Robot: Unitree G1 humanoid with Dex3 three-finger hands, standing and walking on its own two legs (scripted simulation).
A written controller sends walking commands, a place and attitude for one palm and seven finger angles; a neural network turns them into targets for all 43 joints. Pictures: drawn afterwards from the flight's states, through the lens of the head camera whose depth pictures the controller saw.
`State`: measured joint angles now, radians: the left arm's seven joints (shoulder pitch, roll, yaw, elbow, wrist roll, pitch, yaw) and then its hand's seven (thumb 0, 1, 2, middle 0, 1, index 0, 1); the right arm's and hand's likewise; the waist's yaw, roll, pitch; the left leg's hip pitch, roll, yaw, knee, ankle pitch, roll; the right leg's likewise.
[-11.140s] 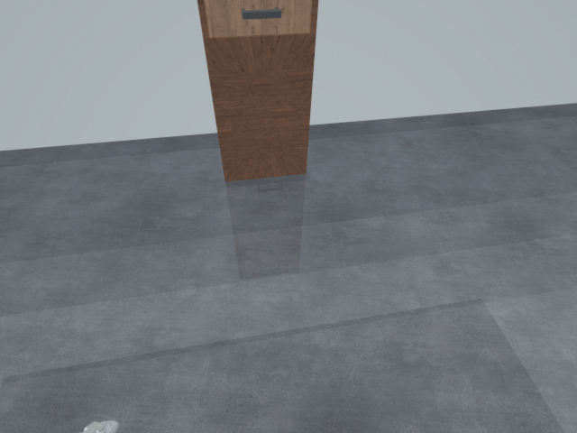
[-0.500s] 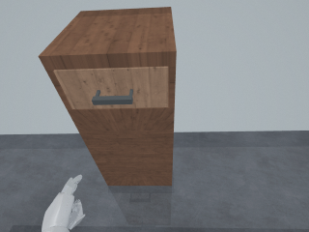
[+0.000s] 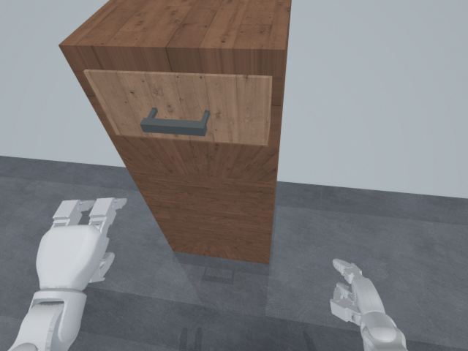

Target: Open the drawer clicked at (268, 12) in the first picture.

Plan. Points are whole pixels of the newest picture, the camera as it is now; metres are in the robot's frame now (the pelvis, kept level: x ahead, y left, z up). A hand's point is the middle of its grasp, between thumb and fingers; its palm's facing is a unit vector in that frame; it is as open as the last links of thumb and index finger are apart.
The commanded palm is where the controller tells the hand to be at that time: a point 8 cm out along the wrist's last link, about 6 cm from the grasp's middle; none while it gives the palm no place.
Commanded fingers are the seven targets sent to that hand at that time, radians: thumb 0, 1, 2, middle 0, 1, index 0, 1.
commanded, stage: raise the hand with hooked fingers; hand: left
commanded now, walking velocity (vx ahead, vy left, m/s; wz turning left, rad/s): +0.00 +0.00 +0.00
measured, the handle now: (176, 120) +0.53 +0.22 +0.08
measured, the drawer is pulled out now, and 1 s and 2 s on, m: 0.00 0.00 0.00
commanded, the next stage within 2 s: move the hooked fingers above the handle in 1.20 s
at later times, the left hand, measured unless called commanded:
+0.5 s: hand (82, 187) +0.30 +0.29 +0.14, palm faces +0.18 -0.08 -0.98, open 13.1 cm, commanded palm +0.26 +0.28 +0.20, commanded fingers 0.00 -0.50 0.30 -0.30 -1.20 -0.30 -1.20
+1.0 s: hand (79, 160) +0.32 +0.28 +0.18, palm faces +0.01 -0.05 -1.00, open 13.9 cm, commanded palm +0.28 +0.28 +0.25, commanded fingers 0.00 -0.50 0.30 -0.30 -1.20 -0.30 -1.20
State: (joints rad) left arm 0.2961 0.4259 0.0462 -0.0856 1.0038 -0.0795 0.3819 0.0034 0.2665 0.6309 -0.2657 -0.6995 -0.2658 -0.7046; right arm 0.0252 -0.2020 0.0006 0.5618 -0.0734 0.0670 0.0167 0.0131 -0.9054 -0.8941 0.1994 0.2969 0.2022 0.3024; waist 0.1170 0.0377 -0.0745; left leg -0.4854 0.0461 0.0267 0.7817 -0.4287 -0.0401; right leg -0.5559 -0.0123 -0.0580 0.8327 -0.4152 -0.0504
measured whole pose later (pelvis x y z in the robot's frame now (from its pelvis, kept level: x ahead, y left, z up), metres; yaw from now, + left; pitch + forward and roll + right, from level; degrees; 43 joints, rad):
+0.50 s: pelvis +0.01 +0.05 +0.03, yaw -3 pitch +2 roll +1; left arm 0.10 0.47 0.00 -0.14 0.91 0.12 0.16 0.00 -0.30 0.38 -0.30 -1.07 -0.30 -1.08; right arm 0.10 -0.27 -0.04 0.63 0.01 0.10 -0.02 0.02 -0.91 -0.89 0.20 0.30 0.20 0.30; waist 0.08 0.08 -0.04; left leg -0.23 -0.02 -0.01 0.54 -0.34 0.01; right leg -0.31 -0.03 0.01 0.57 -0.30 0.02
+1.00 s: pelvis -0.01 +0.05 +0.04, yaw -3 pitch -1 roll +1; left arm -0.20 0.56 -0.02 -0.03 0.87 0.08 -0.18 0.00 -0.49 0.30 -0.31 -1.20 -0.31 -1.20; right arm 0.15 -0.26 0.03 0.62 0.02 0.12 0.01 0.01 -0.90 -0.89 0.20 0.30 0.20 0.30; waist 0.09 0.09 0.02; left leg -0.14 -0.03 -0.01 0.39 -0.24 0.01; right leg -0.21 -0.04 0.01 0.42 -0.20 0.02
